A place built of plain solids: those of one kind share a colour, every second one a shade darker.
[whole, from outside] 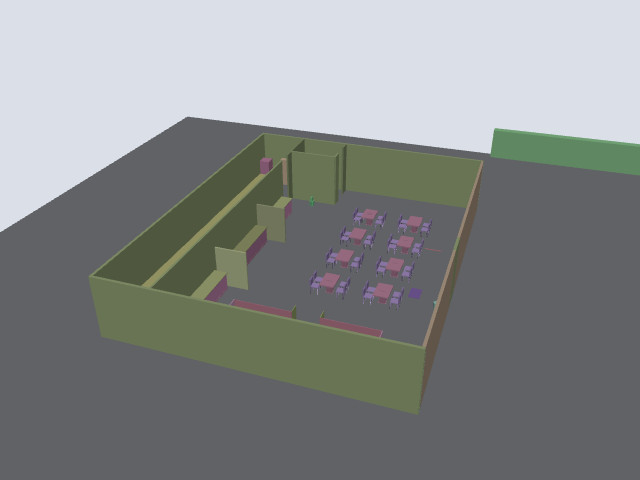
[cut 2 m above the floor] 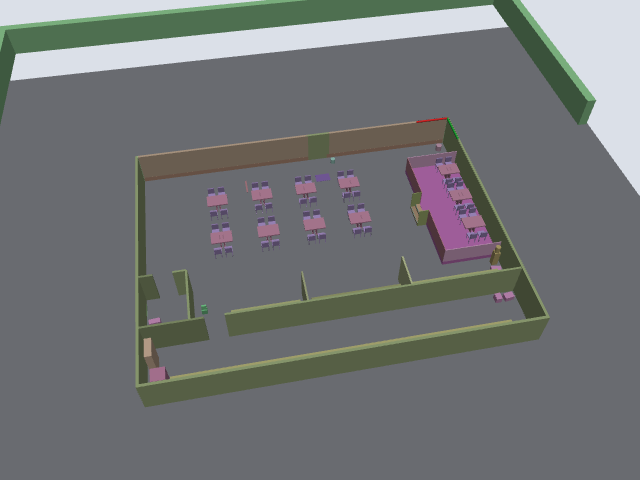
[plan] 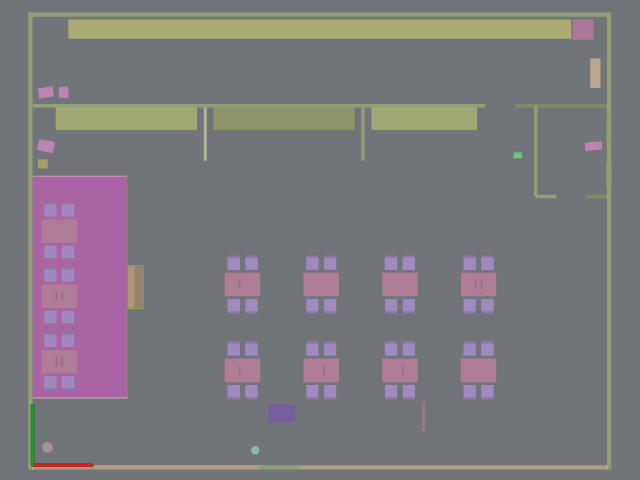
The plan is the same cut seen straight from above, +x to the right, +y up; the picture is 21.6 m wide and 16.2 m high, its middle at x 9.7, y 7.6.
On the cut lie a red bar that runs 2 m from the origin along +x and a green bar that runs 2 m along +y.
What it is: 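A food court's seating hall of the 2010s to 2020s; 19.4 x 15.1 m, ceiling 3.5 m, a street door 0.95 x 2.1 m in the glazed front; tables 0.75 m, chairs 0.45 m, bar tops 1.06 m, a counter 1.0 m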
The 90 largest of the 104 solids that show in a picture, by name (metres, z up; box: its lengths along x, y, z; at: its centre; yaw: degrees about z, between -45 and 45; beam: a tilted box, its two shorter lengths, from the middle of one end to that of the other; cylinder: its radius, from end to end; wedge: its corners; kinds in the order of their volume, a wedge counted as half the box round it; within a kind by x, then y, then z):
{
 "street_hedge_1": {"box": [0.6, 16.6, 2.25], "at": [-9.91, -8.3, 1.07]},
 "street_hedge_2": {"box": [39.8, 0.6, 2.25], "at": [9.69, -16.3, 1.07]},
 "street_hedge_3": {"box": [0.6, 16.6, 2.25], "at": [29.29, -8.3, 1.07]},
 "wall_1": {"box": [0.15, 15.43, 3.51], "at": [-0.07, 7.57, 1.71]},
 "wall_2": {"box": [15.28, 0.12, 3.51], "at": [7.64, 12.13, 1.71]},
 "wall_3": {"box": [1.5, 0.15, 3.51], "at": [8.41, -0.07, 1.71]},
 "wall_4": {"box": [19.68, 0.15, 3.51], "at": [9.69, 15.21, 1.71]},
 "wall_5": {"box": [0.12, 3.06, 3.51], "at": [16.98, 10.6, 1.71]},
 "wall_6": {"box": [0.7, 0.12, 3.51], "at": [17.33, 9.07, 1.71]},
 "wall_7": {"box": [3.1, 0.12, 3.51], "at": [17.83, 12.13, 1.71]},
 "wall_8": {"box": [0.7, 0.12, 3.51], "at": [19.03, 9.07, 1.71]},
 "wall_9": {"box": [0.15, 9.37, 3.51], "at": [19.45, 4.54, 1.71]},
 "wall_10": {"box": [0.15, 3.3, 3.51], "at": [19.45, 10.57, 1.71]},
 "wall_11": {"box": [0.15, 3.36, 3.51], "at": [19.45, 13.6, 1.71]},
 "back_worktop_1": {"box": [16.98, 0.65, 0.95], "at": [9.69, 14.72, 0.42]},
 "window_wall_1": {"box": [7.82, 0.15, 3.51], "at": [3.91, -0.07, 1.71]},
 "window_wall_2": {"box": [10.37, 0.15, 3.51], "at": [14.2, -0.07, 1.71]},
 "counter_1": {"box": [4.73, 0.7, 1.05], "at": [3.16, 11.72, 0.47]},
 "counter_2": {"box": [4.73, 0.7, 1.05], "at": [8.49, 11.72, 0.47]},
 "counter_3": {"box": [3.53, 0.7, 1.05], "at": [13.22, 11.72, 0.47]},
 "dais_1": {"box": [3.2, 7.52, 0.35], "at": [1.6, 6.01, 0.12]},
 "back_fridge_1": {"box": [0.7, 0.68, 1.9], "at": [18.58, 14.7, 0.9]},
 "kiosk_wall_1": {"box": [0.1, 1.8, 2.35], "at": [5.83, 11.17, 1.12]},
 "kiosk_wall_2": {"box": [0.1, 1.8, 2.35], "at": [11.15, 11.17, 1.12]},
 "meeting_table_1": {"box": [1.2, 0.8, 0.07], "at": [0.9, 3.5, 1.01]},
 "meeting_table_2": {"box": [1.2, 0.8, 0.07], "at": [0.9, 5.7, 1.01]},
 "meeting_table_3": {"box": [1.2, 0.8, 0.07], "at": [0.9, 7.9, 1.01]},
 "meeting_table_4": {"box": [1.2, 0.8, 0.07], "at": [7.09, 3.2, 0.71]},
 "meeting_table_5": {"box": [1.2, 0.8, 0.07], "at": [7.09, 6.1, 0.71]},
 "meeting_table_6": {"box": [1.2, 0.8, 0.07], "at": [9.74, 3.2, 0.71]},
 "meeting_table_7": {"box": [1.2, 0.8, 0.07], "at": [9.74, 6.1, 0.71]},
 "meeting_table_8": {"box": [1.2, 0.8, 0.07], "at": [12.4, 3.2, 0.71]},
 "meeting_table_9": {"box": [1.2, 0.8, 0.07], "at": [12.4, 6.1, 0.71]},
 "meeting_table_10": {"box": [1.2, 0.8, 0.07], "at": [15.05, 3.2, 0.71]},
 "meeting_table_11": {"box": [1.2, 0.8, 0.07], "at": [15.05, 6.1, 0.71]},
 "shelf_1": {"box": [0.35, 1.0, 1.95], "at": [19.0, 13.23, 0.93]},
 "counter_top_1": {"box": [4.77, 0.78, 0.04], "at": [3.16, 11.7, 1.02]},
 "counter_top_2": {"box": [4.77, 0.78, 0.04], "at": [8.49, 11.7, 1.02]},
 "counter_top_3": {"box": [3.57, 0.78, 0.04], "at": [13.22, 11.7, 1.02]},
 "stallriser_1": {"box": [7.82, 0.05, 0.35], "at": [3.91, -0.02, 0.12]},
 "stallriser_2": {"box": [10.37, 0.05, 0.35], "at": [14.2, -0.02, 0.12]},
 "dais_rail_end_1": {"box": [3.2, 0.04, 1.0], "at": [1.6, 2.27, 0.75]},
 "dais_rail_end_2": {"box": [3.2, 0.04, 1.0], "at": [1.6, 9.75, 0.75]},
 "box_cardboard_1": {"box": [0.55, 0.39, 0.31], "at": [0.45, 10.77, 0.1], "yaw": -11.2},
 "box_cardboard_2": {"box": [0.5, 0.35, 0.34], "at": [0.45, 12.58, 0.12], "yaw": 8.0},
 "box_cardboard_3": {"box": [0.32, 0.39, 0.4], "at": [1.05, 12.58, 0.15], "yaw": 1.3},
 "box_cardboard_4": {"box": [0.58, 0.28, 0.44], "at": [18.93, 10.77, 0.17], "yaw": 5.0},
 "dais_rail_front_1": {"box": [0.04, 3.06, 1.0], "at": [3.18, 3.78, 0.75]},
 "dais_rail_front_2": {"box": [0.04, 3.06, 1.0], "at": [3.18, 8.24, 0.75]},
 "side_chair_1": {"box": [0.42, 0.42, 0.04], "at": [6.79, 2.5, 0.43]},
 "side_chair_2": {"box": [0.42, 0.42, 0.04], "at": [6.79, 3.9, 0.43]},
 "side_chair_3": {"box": [0.42, 0.42, 0.04], "at": [6.79, 5.4, 0.43]},
 "side_chair_4": {"box": [0.42, 0.42, 0.04], "at": [6.79, 6.8, 0.43]},
 "side_chair_5": {"box": [0.42, 0.42, 0.04], "at": [7.39, 2.5, 0.43]},
 "side_chair_6": {"box": [0.42, 0.42, 0.04], "at": [7.39, 3.9, 0.43]},
 "side_chair_7": {"box": [0.42, 0.42, 0.04], "at": [7.39, 5.4, 0.43]},
 "side_chair_8": {"box": [0.42, 0.42, 0.04], "at": [7.39, 6.8, 0.43]},
 "side_chair_9": {"box": [0.42, 0.42, 0.04], "at": [9.44, 2.5, 0.43]},
 "side_chair_10": {"box": [0.42, 0.42, 0.04], "at": [9.44, 3.9, 0.43]},
 "side_chair_11": {"box": [0.42, 0.42, 0.04], "at": [9.44, 5.4, 0.43]},
 "side_chair_12": {"box": [0.42, 0.42, 0.04], "at": [9.44, 6.8, 0.43]},
 "side_chair_13": {"box": [0.42, 0.42, 0.04], "at": [10.04, 2.5, 0.43]},
 "side_chair_14": {"box": [0.42, 0.42, 0.04], "at": [10.04, 3.9, 0.43]},
 "side_chair_15": {"box": [0.42, 0.42, 0.04], "at": [10.04, 5.4, 0.43]},
 "side_chair_16": {"box": [0.42, 0.42, 0.04], "at": [10.04, 6.8, 0.43]},
 "side_chair_17": {"box": [0.42, 0.42, 0.04], "at": [12.1, 2.5, 0.43]},
 "side_chair_18": {"box": [0.42, 0.42, 0.04], "at": [12.1, 3.9, 0.43]},
 "side_chair_19": {"box": [0.42, 0.42, 0.04], "at": [12.1, 5.4, 0.43]},
 "side_chair_20": {"box": [0.42, 0.42, 0.04], "at": [12.1, 6.8, 0.43]},
 "side_chair_21": {"box": [0.42, 0.42, 0.04], "at": [12.7, 2.5, 0.43]},
 "side_chair_22": {"box": [0.42, 0.42, 0.04], "at": [12.7, 3.9, 0.43]},
 "side_chair_23": {"box": [0.42, 0.42, 0.04], "at": [12.7, 5.4, 0.43]},
 "side_chair_24": {"box": [0.42, 0.42, 0.04], "at": [12.7, 6.8, 0.43]},
 "side_chair_25": {"box": [0.42, 0.42, 0.04], "at": [14.75, 2.5, 0.43]},
 "side_chair_26": {"box": [0.42, 0.42, 0.04], "at": [14.75, 3.9, 0.43]},
 "side_chair_27": {"box": [0.42, 0.42, 0.04], "at": [14.75, 5.4, 0.43]},
 "side_chair_28": {"box": [0.42, 0.42, 0.04], "at": [15.35, 2.5, 0.43]},
 "side_chair_29": {"box": [0.42, 0.42, 0.04], "at": [15.35, 3.9, 0.43]},
 "side_chair_30": {"box": [0.42, 0.42, 0.04], "at": [15.35, 5.4, 0.43]},
 "dais_steps_1": {"box": [0.27, 1.4, 0.35], "at": [3.33, 6.01, 0.12]},
 "dais_steps_2": {"box": [0.27, 1.4, 0.2], "at": [3.6, 6.01, 0.05]},
 "water_cooler_1": {"box": [0.33, 0.31, 1.03], "at": [0.35, 10.17, 0.47]},
 "water_cooler_2": {"cylinder": 0.14, "from": [0.35, 10.17, 0.98], "to": [0.35, 10.17, 1.4]},
 "dais_cheek_1": {"box": [0.54, 0.04, 1.3], "at": [3.47, 5.29, 0.6]},
 "dais_cheek_2": {"box": [0.54, 0.04, 1.3], "at": [3.47, 6.73, 0.6]},
 "plant_pot_1": {"cylinder": 0.18, "from": [0.5, 0.6, 0.0], "to": [0.5, 0.6, 0.38]},
 "door_mat_1": {"box": [0.9, 0.6, 0.07], "at": [8.41, 1.75, -0.02]},
 "bin_waste_1": {"cylinder": 0.14, "from": [7.51, 0.5, 0.0], "to": [7.51, 0.5, 0.31]},
 "toilet_sill_1": {"box": [0.18, 0.82, 0.07], "at": [19.45, 11.37, -0.01]},
 "cable_protector_1": {"box": [0.1, 1.0, 0.07], "at": [13.2, 1.65, -0.01]}
}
